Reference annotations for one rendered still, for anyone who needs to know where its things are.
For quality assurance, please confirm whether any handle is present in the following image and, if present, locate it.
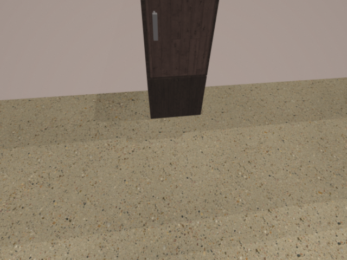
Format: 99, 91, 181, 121
152, 11, 158, 41

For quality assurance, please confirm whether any cupboard door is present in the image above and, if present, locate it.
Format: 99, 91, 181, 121
145, 0, 216, 77

